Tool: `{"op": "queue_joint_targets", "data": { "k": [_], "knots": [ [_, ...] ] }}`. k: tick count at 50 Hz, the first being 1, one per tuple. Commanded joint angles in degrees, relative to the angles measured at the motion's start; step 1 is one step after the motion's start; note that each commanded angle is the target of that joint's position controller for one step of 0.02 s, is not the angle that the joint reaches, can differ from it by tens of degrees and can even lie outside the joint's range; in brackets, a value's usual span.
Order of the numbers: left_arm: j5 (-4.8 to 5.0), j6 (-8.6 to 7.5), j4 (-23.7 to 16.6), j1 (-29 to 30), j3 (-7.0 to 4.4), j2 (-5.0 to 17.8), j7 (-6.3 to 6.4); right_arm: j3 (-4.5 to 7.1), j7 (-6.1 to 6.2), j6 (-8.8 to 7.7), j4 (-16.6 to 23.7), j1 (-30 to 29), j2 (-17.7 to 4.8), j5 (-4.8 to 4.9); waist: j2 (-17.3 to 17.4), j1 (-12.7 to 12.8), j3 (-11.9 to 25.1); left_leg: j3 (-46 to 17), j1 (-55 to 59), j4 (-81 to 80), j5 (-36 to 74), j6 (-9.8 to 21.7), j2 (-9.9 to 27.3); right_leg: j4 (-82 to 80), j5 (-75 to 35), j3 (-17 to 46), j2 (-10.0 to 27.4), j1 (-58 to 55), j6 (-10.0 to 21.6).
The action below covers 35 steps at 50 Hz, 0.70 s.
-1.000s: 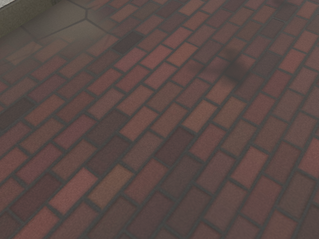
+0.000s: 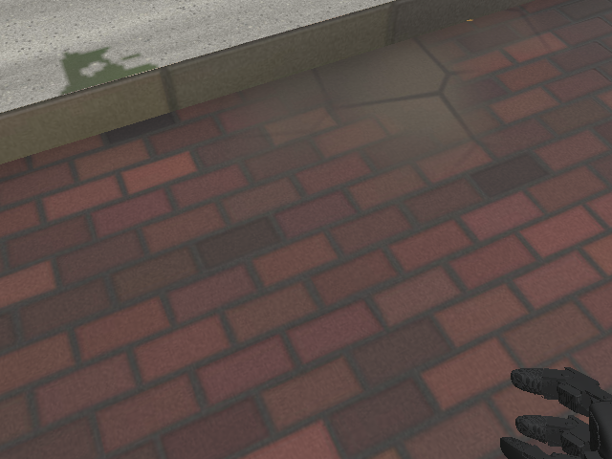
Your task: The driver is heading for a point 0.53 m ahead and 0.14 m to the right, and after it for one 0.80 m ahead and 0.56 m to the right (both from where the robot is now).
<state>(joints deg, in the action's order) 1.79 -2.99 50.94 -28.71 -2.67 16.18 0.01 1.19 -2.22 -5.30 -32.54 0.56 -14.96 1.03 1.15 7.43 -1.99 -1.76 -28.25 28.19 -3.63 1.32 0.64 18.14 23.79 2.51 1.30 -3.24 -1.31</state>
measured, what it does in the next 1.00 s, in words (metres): walks ahead, turning right: right foot, then left foot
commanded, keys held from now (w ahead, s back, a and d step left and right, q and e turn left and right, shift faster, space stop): w+e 1.00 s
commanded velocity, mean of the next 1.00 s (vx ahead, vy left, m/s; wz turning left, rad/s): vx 0.50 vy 0.00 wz -0.51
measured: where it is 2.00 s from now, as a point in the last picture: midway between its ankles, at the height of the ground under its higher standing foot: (564, 297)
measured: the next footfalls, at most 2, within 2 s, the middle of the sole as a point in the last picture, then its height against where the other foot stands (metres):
right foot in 0.52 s outside the picture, level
left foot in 1.00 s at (411, 330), level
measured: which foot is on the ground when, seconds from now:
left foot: down 0.00-0.52, up 0.54-0.98, down 1.00-1.00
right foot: down 0.00-0.02, up 0.04-0.50, down 0.52-1.00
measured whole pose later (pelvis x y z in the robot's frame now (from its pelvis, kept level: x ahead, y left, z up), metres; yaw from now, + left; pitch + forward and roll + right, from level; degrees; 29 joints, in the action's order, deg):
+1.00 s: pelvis +0.55 -0.12 +0.00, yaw -34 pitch +2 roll +0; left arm 1.3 -1.2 40.9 -22.8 -4.2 18.1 0.9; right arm 1.9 -1.6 -6.9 -38.3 1.3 -16.6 0.1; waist 1.8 5.0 -0.7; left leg -4.2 -25.8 26.0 -2.0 -0.6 -0.8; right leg 28.7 25.6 13.3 -6.2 3.9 3.3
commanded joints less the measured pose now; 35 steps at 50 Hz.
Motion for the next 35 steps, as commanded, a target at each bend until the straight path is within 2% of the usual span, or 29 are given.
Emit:
{"op": "queue_joint_targets", "data": {
  "k": [1,2,3,4,5,6,7,8,9,11,13,15,17,21,23,24,25,26,27,28,29,30,31,32,33,35],
  "knots": [
    [-2.16,-0.9,-6.83,5.53,-0.52,6.34,0.28,6.18,1.95,0.02,-1.26,24.22,-15.15,-1.37,0.44,-17.26,17.8,-11.7,43.21,1.51,-1.76,6.08,12.31,30.45,-24.66,2.38,4.19,23.36,4.47],
    [-0.81,-1.57,-7.93,-2.33,1.11,0.35,0.35,6.18,1.55,0.51,-1.93,25.04,-17.56,-2.09,16.91,-12.57,26.15,-36.8,53.22,-6.02,-15.2,13.4,24.79,47.86,9.44,2.17,-2.92,39.06,2.12],
    [0.9,-1.7,-7.12,0.62,-0.57,6.84,0.42,4.86,1.41,0.49,-2.03,23.55,-11.69,-1.61,11.48,-13.88,20.31,-37.79,47.78,-10.01,-20.62,12.33,22.66,54.27,7.93,5.94,-0.25,44.07,2.05],
    [1.52,-1.59,-8.45,5.64,-1.36,8.74,0.35,4.0,1.55,0.4,-2.57,20.36,-9.09,-0.93,8.69,-13.38,11.91,-27.64,41.25,-10.48,-17.27,10.65,20.67,54.87,2.63,4.54,1.99,47.02,2.23],
    [0.87,-1.41,-8.68,7.96,-1.31,8.03,0.45,3.56,1.41,0.2,-2.93,17.17,-7.7,-1.0,5.07,-11.81,8.02,-21.12,34.75,-11.83,-10.86,9.9,17.96,53.32,-1.74,3.58,4.05,45.44,1.94],
    [0.09,-1.08,-8.9,9.01,-1.52,7.44,0.35,3.32,1.23,-0.01,-3.38,14.69,-6.33,-1.38,5.02,-10.19,5.26,-16.39,29.68,-13.68,-6.41,9.62,15.92,51.08,-4.63,3.55,5.32,43.86,1.67],
    [0.14,-0.38,-8.73,8.3,-1.58,6.5,0.08,3.21,1.21,-0.41,-3.77,12.95,-5.55,-1.88,5.85,-8.46,3.95,-12.46,25.76,-15.75,-3.66,9.35,14.61,50.09,-6.69,3.8,6.41,40.93,1.42],
    [0.32,0.3,-8.7,7.93,-1.42,5.23,-0.08,3.37,1.23,-0.91,-4.26,11.9,-5.2,-1.9,5.87,-7.58,3.24,-9.93,23.4,-17.45,-1.6,9.65,14.25,49.51,-7.68,3.43,6.64,39.39,1.14],
    [0.26,0.93,-9.0,8.29,-1.27,4.17,-0.15,3.51,1.28,-1.4,-4.87,11.24,-5.22,-1.69,5.05,-6.92,2.17,-7.52,21.7,-18.75,0.8,10.07,14.38,48.79,-8.16,3.23,6.82,39.36,0.76],
    [-0.24,1.69,-10.52,10.8,-1.22,3.65,-0.16,4.03,1.49,-2.0,-6.04,10.59,-6.35,-1.56,3.38,-6.4,-0.15,-3.67,20.23,-20.65,4.02,10.41,14.83,45.63,-11.2,3.62,7.04,41.5,0.03],
    [-0.49,1.6,-11.84,13.66,-1.01,3.39,-0.52,4.37,1.8,-2.01,-7.09,10.8,-7.31,-1.66,2.37,-6.88,-1.38,0.58,20.69,-21.34,5.59,10.1,14.13,39.15,-17.05,3.54,6.87,42.69,-0.23],
    [-0.48,1.12,-12.9,17.05,-0.59,2.92,-1.42,4.66,2.12,-1.74,-7.78,10.97,-8.57,-1.56,1.74,-7.97,-2.1,4.88,20.88,-21.51,6.58,9.14,12.96,31.28,-23.54,1.71,6.2,40.9,0.27],
    [-0.58,0.83,-14.58,21.57,-0.18,2.65,-2.3,5.06,2.4,-1.34,-8.72,12.69,-10.12,-1.16,0.53,-9.72,-3.16,7.35,22.26,-21.62,6.91,8.6,13.51,25.57,-26.3,-0.69,5.47,39.88,1.12],
    [-0.61,0.98,-18.15,27.19,-0.42,4.03,-3.46,5.91,2.47,0.09,-10.71,15.77,-12.44,0.17,0.25,-10.92,-4.22,10.07,30.36,-18.01,11.71,6.95,15.7,19.58,-21.86,-3.29,4.23,41.37,3.97],
    [-0.8,1.31,-19.2,26.06,-1.25,5.65,-3.64,6.38,2.67,0.99,-10.87,15.78,-14.23,0.62,1.97,-9.15,-1.59,11.89,33.13,-11.24,28.68,5.67,15.71,18.81,-16.08,-6.55,0.92,36.63,6.17],
    [-0.8,1.62,-18.8,22.21,-2.17,7.21,-3.5,6.58,2.79,1.5,-10.78,15.57,-15.06,0.91,2.91,-6.65,1.47,12.85,33.43,-4.29,38.05,4.95,15.16,18.84,-13.25,-8.35,-1.58,30.83,7.56],
    [-0.57,1.91,-16.96,14.01,-3.72,9.57,-3.05,6.39,2.9,1.96,-10.57,14.89,-14.83,1.18,2.45,-1.78,5.92,14.53,30.33,6.95,41.43,3.45,13.38,16.12,-14.71,-9.48,-4.48,19.5,9.45],
    [-0.34,2.6,-14.48,4.01,-5.76,13.67,-2.01,5.48,3.2,1.75,-9.92,15.88,-12.89,0.3,-0.8,2.56,11.24,14.71,18.44,23.0,30.03,0.95,11.12,15.29,-16.76,-3.68,-3.0,2.01,11.94],
    [0.3,2.44,-14.75,5.4,-6.84,20.73,-1.37,2.77,2.53,0.68,-6.68,21.85,-4.33,-2.27,-17.69,-4.67,15.29,11.86,-8.1,45.03,-24.92,-3.26,-0.26,10.33,-7.48,28.75,12.33,-16.68,22.27],
    [-0.18,1.27,-17.49,4.28,-5.4,16.86,-1.77,2.77,1.82,-1.34,-6.34,17.7,-7.82,-0.93,-11.55,-1.04,25.18,-3.3,-13.82,52.44,-31.63,-2.79,-2.78,0.49,2.23,47.1,17.75,-20.58,25.96],
    [-0.76,0.32,-16.78,5.92,-4.35,13.24,-2.08,3.71,1.37,-2.27,-4.48,11.36,-11.37,1.39,-7.58,0.16,16.98,-4.48,-18.69,52.07,-26.1,-1.61,-0.06,-2.12,0.52,40.15,16.73,-15.74,22.57],
    [-0.7,-0.23,-16.59,8.61,-3.98,12.06,-2.03,3.22,1.63,-2.89,-3.9,9.78,-10.46,1.16,-3.89,-2.09,10.73,-3.86,-18.12,47.3,-20.99,-0.78,2.33,-2.11,-4.09,33.32,14.39,-7.58,20.67],
    [-0.86,-0.39,-17.08,12.46,-3.48,10.34,-1.87,3.26,2.15,-3.05,-4.43,9.77,-10.19,-0.35,-1.31,-4.65,7.18,-3.81,-14.93,42.13,-17.76,-0.97,4.29,-1.9,-11.48,27.84,12.35,0.16,19.19],
    [-1.63,-0.55,-18.02,14.86,-2.93,8.9,-1.61,3.61,2.31,-2.61,-4.85,10.94,-10.69,-1.14,-2.36,-6.79,6.19,-4.37,-10.45,39.18,-15.55,-1.19,5.55,-2.67,-18.15,24.0,10.61,5.64,18.65],
    [-1.97,-0.58,-18.5,15.93,-2.79,8.63,-1.43,3.72,2.26,-1.95,-5.1,11.72,-10.73,-1.43,-3.16,-7.84,5.74,-4.3,-7.92,37.44,-14.52,-1.76,5.71,-3.73,-21.61,22.44,9.72,8.82,18.76],
    [-1.52,-0.84,-17.77,15.43,-2.9,9.02,-0.89,3.34,2.3,-0.88,-5.41,11.91,-9.16,-2.01,-2.61,-8.38,4.76,-2.96,-6.43,32.96,-13.04,-3.54,5.46,-4.69,-28.06,18.53,8.66,12.96,19.19]
  ]
}}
